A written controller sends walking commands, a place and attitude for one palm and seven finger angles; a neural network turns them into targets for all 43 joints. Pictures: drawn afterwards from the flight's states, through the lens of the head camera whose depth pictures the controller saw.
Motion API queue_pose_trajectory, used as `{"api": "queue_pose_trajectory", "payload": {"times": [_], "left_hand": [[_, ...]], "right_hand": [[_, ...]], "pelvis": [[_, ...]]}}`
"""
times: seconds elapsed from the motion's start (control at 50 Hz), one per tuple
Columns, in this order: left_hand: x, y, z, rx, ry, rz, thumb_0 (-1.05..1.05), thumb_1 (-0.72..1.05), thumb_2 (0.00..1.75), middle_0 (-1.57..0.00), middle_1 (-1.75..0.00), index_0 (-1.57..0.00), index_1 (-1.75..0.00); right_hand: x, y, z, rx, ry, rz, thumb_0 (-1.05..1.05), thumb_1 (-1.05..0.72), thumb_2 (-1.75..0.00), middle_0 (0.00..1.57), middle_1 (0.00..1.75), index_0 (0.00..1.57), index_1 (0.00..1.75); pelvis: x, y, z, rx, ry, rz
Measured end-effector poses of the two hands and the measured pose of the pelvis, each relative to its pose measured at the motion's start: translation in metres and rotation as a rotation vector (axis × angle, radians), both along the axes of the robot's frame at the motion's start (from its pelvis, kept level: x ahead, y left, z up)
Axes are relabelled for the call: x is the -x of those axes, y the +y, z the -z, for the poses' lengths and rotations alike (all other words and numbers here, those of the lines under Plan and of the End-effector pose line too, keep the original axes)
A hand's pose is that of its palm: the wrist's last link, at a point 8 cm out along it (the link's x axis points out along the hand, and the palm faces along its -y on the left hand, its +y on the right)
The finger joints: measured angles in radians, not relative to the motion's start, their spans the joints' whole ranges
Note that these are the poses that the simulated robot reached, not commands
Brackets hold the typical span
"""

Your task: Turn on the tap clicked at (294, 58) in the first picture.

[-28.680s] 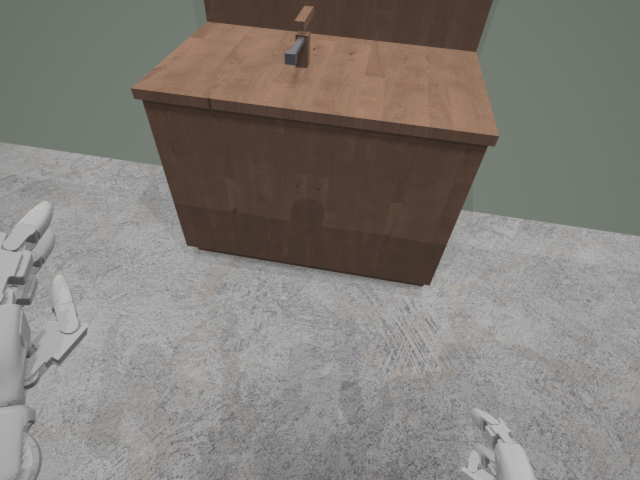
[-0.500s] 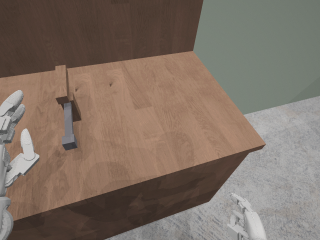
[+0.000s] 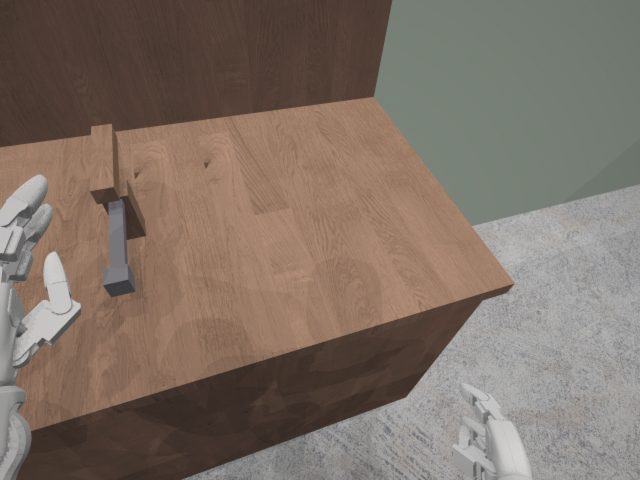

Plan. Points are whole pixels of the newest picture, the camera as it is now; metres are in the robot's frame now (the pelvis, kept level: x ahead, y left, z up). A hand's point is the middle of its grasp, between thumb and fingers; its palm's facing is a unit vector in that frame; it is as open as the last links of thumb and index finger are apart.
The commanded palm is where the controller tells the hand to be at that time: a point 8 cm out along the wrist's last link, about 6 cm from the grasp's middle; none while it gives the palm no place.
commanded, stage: shuffle to correct the standing spot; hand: left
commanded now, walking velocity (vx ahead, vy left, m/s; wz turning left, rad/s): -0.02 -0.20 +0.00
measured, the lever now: (119, 280) +0.32 +0.28 +0.05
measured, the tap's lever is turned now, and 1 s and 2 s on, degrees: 0 0 0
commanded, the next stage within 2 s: come to a stop and stand still in 0.30 s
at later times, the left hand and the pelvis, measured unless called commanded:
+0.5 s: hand (173, 317) +0.23 +0.16 +0.15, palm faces +0.34 -0.87 -0.35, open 7.4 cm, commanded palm +0.16 +0.20 +0.17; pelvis +0.00 -0.08 -0.01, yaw +0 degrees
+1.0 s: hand (134, 314) +0.23 +0.20 +0.15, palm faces +0.35 -0.85 -0.39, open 7.4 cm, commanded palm +0.17 +0.24 +0.17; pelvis +0.01 -0.04 +0.00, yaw -1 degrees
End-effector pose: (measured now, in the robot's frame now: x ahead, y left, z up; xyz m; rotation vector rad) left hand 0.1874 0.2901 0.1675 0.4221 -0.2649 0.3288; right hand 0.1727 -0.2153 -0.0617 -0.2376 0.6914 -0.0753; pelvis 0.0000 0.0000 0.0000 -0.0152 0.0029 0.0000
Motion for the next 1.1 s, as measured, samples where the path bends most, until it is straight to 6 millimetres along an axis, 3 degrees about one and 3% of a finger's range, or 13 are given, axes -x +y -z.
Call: {"api": "queue_pose_trajectory", "payload": {"times": [0.16, 0.34, 0.48, 0.6, 0.72, 0.86, 1.1], "left_hand": [[0.0, -0.031, -0.005, -0.026, 0.015, 0.043, 0.01, 0.89, 0.9, -0.21, -0.3, -0.21, -0.3], [0.007, -0.056, -0.002, -0.02, 0.054, 0.011, 0.01, 0.89, 0.9, -0.21, -0.3, -0.21, -0.3], [0.0, -0.083, 0.002, 0.017, 0.042, 0.013, 0.01, 0.89, 0.9, -0.21, -0.3, -0.21, -0.3], [-0.008, -0.092, 0.0, 0.006, 0.041, 0.006, 0.01, 0.89, 0.9, -0.21, -0.3, -0.21, -0.3], [-0.016, -0.088, 0.0, -0.011, 0.067, -0.012, 0.01, 0.89, 0.9, -0.21, -0.3, -0.21, -0.3], [-0.016, -0.078, -0.001, -0.028, 0.079, 0.002, 0.01, 0.89, 0.9, -0.21, -0.3, -0.21, -0.3], [0.004, -0.026, 0.005, 0.026, 0.055, -0.039, 0.01, 0.89, 0.9, -0.21, -0.3, -0.21, -0.3]], "right_hand": [[0.0, -0.022, 0.001, -0.019, -0.003, 0.007, 0.01, -0.9, -0.9, 0.21, 0.3, 0.2, 0.3], [0.006, -0.066, 0.008, -0.004, 0.01, 0.043, 0.01, -0.91, -0.9, 0.21, 0.3, 0.2, 0.3], [0.01, -0.096, 0.013, 0.009, 0.018, 0.076, 0.01, -0.91, -0.9, 0.21, 0.3, 0.2, 0.3], [0.01, -0.107, 0.015, 0.002, 0.038, 0.102, 0.01, -0.91, -0.9, 0.2, 0.3, 0.2, 0.3], [0.001, -0.103, 0.016, -0.005, 0.056, 0.094, 0.01, -0.91, -0.9, 0.2, 0.3, 0.2, 0.3], [-0.014, -0.083, 0.015, -0.019, 0.032, 0.072, 0.01, -0.91, -0.9, 0.2, 0.3, 0.2, 0.3], [-0.011, -0.032, 0.005, 0.003, 0.016, 0.035, 0.01, -0.91, -0.9, 0.2, 0.3, 0.2, 0.3]], "pelvis": [[0.002, -0.024, 0.001, 0.0, 0.005, 0.001], [0.001, -0.054, 0.004, -0.001, 0.013, 0.009], [-0.001, -0.073, 0.007, -0.001, 0.017, 0.007], [-0.011, -0.08, 0.005, 0.0, 0.019, 0.016], [-0.017, -0.077, 0.002, -0.012, 0.012, 0.023], [-0.013, -0.063, 0.003, -0.008, 0.006, 0.018], [-0.01, -0.023, 0.002, 0.011, -0.009, 0.005]]}}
